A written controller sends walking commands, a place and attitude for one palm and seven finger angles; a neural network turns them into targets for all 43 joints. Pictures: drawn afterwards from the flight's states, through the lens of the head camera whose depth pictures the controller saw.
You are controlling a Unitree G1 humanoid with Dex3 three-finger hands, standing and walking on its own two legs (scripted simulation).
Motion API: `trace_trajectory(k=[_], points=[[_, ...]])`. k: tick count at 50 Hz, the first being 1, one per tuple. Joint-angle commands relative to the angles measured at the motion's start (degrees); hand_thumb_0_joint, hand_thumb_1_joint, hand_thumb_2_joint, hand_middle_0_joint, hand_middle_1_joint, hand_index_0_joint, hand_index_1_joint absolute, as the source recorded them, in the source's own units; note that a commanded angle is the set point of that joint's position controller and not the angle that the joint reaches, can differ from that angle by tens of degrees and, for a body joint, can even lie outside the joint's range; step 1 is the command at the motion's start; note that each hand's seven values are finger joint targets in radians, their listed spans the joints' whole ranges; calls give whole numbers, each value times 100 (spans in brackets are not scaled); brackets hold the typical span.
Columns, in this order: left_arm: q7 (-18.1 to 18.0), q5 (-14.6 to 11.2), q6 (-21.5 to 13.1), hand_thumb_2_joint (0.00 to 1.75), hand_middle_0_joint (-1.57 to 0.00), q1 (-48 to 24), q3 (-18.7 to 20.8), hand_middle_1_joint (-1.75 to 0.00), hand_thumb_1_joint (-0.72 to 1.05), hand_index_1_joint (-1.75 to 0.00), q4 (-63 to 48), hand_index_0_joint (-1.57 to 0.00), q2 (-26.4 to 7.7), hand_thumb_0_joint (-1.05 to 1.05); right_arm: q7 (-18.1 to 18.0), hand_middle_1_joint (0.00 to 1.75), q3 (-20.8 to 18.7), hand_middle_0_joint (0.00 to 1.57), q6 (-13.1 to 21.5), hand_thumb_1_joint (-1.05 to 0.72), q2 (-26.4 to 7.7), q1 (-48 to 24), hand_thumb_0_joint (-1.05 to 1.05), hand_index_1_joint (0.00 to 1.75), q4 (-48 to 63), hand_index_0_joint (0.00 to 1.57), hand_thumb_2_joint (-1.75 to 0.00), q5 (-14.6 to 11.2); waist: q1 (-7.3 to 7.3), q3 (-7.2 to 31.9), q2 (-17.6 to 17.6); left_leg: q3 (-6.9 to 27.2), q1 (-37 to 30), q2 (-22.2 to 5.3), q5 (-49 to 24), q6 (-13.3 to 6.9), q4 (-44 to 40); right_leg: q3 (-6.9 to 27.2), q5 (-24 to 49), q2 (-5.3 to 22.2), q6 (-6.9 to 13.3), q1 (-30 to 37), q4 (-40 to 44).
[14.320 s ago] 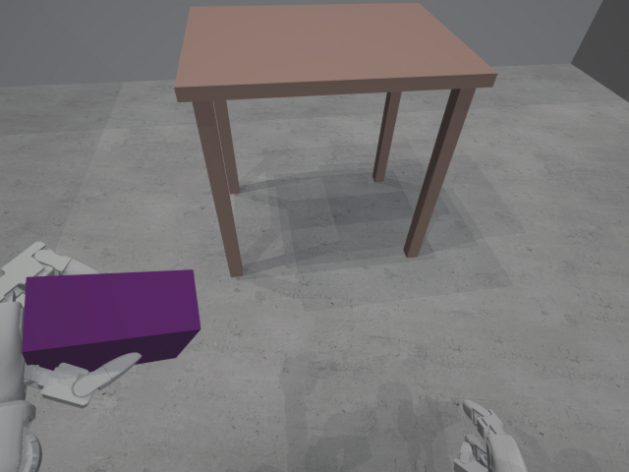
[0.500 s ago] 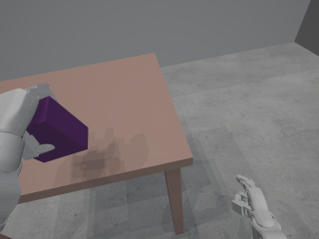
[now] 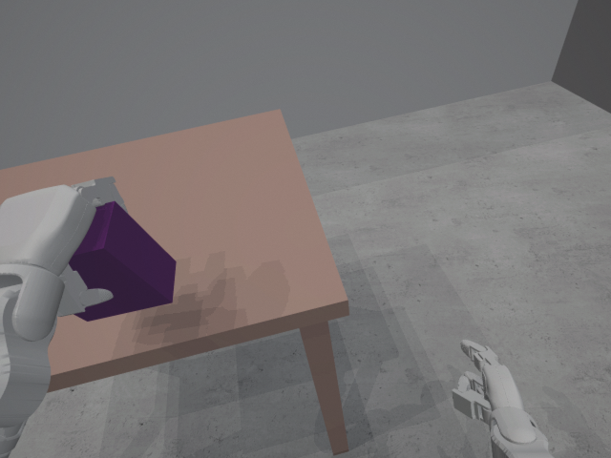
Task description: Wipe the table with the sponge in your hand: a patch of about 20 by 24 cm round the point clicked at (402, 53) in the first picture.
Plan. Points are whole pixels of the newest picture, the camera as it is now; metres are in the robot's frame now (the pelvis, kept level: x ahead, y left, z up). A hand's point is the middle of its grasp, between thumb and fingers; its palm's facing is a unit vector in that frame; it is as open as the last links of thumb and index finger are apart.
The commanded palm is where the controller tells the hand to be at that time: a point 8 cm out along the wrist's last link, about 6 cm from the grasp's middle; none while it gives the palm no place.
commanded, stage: turn the palm down, sponge in hand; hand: left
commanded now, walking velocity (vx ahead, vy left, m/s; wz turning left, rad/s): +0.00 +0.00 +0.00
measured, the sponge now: (112, 275) +0.25 +0.28 +0.16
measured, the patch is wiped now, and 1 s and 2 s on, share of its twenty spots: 0.00 0.00 0.00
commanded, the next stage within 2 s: move the sponge above the wiping area in 0.08 s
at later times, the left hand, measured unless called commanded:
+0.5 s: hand (84, 251) +0.25 +0.29 +0.20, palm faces +0.17 -0.03 -0.98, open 10.1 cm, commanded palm +0.20 +0.29 +0.28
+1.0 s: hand (89, 255) +0.25 +0.30 +0.19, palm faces +0.16 -0.06 -0.99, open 10.1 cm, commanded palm +0.21 +0.29 +0.26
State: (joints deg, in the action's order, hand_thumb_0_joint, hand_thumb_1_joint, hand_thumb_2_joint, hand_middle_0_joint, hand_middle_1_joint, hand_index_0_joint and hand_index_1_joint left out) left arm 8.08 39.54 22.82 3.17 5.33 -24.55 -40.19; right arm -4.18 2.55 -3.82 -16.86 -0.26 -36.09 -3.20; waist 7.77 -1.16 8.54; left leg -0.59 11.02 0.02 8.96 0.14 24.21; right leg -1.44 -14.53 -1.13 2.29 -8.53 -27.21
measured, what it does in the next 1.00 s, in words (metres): stands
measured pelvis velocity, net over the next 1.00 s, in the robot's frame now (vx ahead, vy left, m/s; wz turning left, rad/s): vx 0.01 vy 0.02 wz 0.00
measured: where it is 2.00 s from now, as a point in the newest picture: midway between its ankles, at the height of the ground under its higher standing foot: outside the picture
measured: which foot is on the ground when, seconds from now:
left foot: down 0.00-1.00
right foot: down 0.00-1.00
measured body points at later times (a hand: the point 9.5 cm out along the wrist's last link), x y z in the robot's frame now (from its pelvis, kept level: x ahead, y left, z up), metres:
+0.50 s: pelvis +0.01 +0.00 +0.00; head +0.00 -0.06 +0.45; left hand +0.23 +0.29 +0.26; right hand +0.27 -0.20 -0.08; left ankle +0.05 +0.12 -0.74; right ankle +0.01 -0.09 -0.74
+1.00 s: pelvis +0.01 +0.02 +0.00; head +0.00 -0.04 +0.45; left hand +0.24 +0.30 +0.24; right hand +0.27 -0.17 -0.07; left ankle +0.05 +0.12 -0.74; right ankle +0.01 -0.09 -0.74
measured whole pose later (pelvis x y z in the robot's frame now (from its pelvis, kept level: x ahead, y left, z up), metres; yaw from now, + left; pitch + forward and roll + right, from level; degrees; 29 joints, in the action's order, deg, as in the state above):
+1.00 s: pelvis +0.01 +0.02 +0.00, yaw +0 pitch -4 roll +0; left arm 8.1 43.4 24.6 1.3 1.4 -20.4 -37.8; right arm -3.1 3.5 -5.3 -15.6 -1.0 -36.0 -3.2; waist 7.6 -0.9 7.5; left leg -0.9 10.6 1.1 8.9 -1.0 23.3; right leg -1.1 -14.1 -0.1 1.2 -7.8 -25.6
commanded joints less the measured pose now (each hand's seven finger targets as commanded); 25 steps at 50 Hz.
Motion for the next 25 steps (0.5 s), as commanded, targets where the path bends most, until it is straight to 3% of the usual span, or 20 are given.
trace_trajectory(k=[1,2,4,5,8,9,10,14,16,17,19,20,21,23,24,25], points=[[-306,228,-99,130,-120,-1512,1241,-160,10,-160,-897,-120,-1711,0,-17,30,-164,20,337,-90,-384,-1385,0,30,1075,20,-90,19,31,1207,-536,92,-425,140,-582,-204,-202,549,564,150,-5,176,598],[-313,237,-98,130,-120,-1493,1326,-160,10,-160,-896,-120,-1802,0,-6,30,-175,20,329,-90,-417,-1395,0,30,1090,20,-90,33,79,1345,-483,85,-431,142,-665,-203,-176,568,714,192,0,242,558],[-320,214,-23,130,-120,-1428,1365,-160,10,-160,-861,-120,-1750,0,11,30,-145,20,317,-90,-378,-1581,0,30,1083,20,-90,-13,85,1127,-426,118,-396,169,-671,-182,-161,706,672,80,51,110,598],[-313,173,-41,130,-120,-1556,1198,-160,10,-160,-855,-120,-1597,0,25,30,-140,20,308,-90,-396,-1435,0,30,1092,20,-90,7,28,1178,-529,65,-379,120,-670,-186,-173,499,694,183,-13,136,596],[-287,119,-46,130,-120,-1270,1214,-160,10,-160,-765,-120,-1585,0,20,30,-196,20,284,-90,-410,-1316,0,30,1109,20,-90,-12,20,1165,-588,47,-384,100,-675,-196,-175,507,832,195,-46,178,560],[-279,110,26,130,-120,-1182,1270,-160,10,-160,-676,-120,-1563,0,23,30,-151,20,309,-90,-382,-1539,0,30,1092,20,-90,-45,54,1011,-531,80,-332,125,-628,-177,-158,655,707,103,9,61,615],[-260,130,18,130,-120,-1358,1165,-160,10,-160,-565,-120,-1526,0,30,30,-141,20,294,-90,-449,-1353,0,30,1058,20,-90,-7,-5,1035,-728,43,-272,83,-648,-182,-165,479,784,197,-41,77,593],[-224,157,62,130,-120,-1106,1271,-160,10,-160,-809,-120,-1612,0,27,30,-137,20,290,-90,-401,-1539,0,30,1119,20,-90,-42,38,1155,-501,60,-354,135,-730,-190,-129,618,875,107,-5,119,549],[-230,157,23,130,-120,-1071,1188,-160,10,-160,-908,-120,-1567,0,22,30,-171,20,287,-90,-410,-1311,0,30,1144,20,-90,-16,3,1277,-614,42,-395,113,-818,-220,-133,445,1042,174,-56,249,483],[-237,215,33,130,-120,-1073,1343,-160,10,-160,-781,-120,-1774,0,10,30,-175,20,279,-90,-454,-1301,0,30,1109,20,-90,9,40,1281,-593,43,-353,123,-838,-219,-127,474,1085,184,-51,235,482],[-239,258,75,130,-120,-1153,1339,-160,10,-160,-901,-120,-1749,0,10,30,-139,20,290,-90,-395,-1518,0,30,1115,20,-90,-36,23,1184,-418,76,-396,149,-812,-206,-119,600,965,76,4,130,523],[-242,256,51,130,-120,-1397,1149,-160,10,-160,-862,-120,-1625,0,3,30,-129,20,294,-90,-409,-1383,0,30,1108,20,-90,8,-11,1212,-475,44,-368,111,-789,-209,-140,436,956,188,-36,153,509],[-262,266,32,130,-120,-1281,1204,-160,10,-160,-710,-120,-1677,0,-7,30,-178,20,292,-90,-410,-1262,0,30,1067,20,-90,-10,-44,1171,-548,64,-390,111,-775,-215,-168,438,940,140,-40,185,510],[-251,308,19,130,-120,-1333,1155,-160,10,-160,-751,-120,-1683,0,-15,30,-186,20,281,-90,-413,-1290,0,30,1106,20,-90,-2,-16,1296,-524,58,-436,133,-821,-226,-156,445,1033,173,-43,250,491],[-257,343,61,130,-120,-1344,1235,-160,10,-160,-800,-120,-1722,0,-12,30,-148,20,304,-90,-386,-1522,0,30,1070,20,-90,-32,9,1254,-354,105,-475,153,-826,-208,-136,601,939,58,31,153,530],[-243,346,36,130,-120,-1549,1008,-160,10,-160,-862,-120,-1559,0,4,30,-119,20,301,-90,-391,-1403,0,30,1083,20,-90,3,-12,1318,-342,85,-455,136,-874,-205,-183,386,994,162,-4,220,505]])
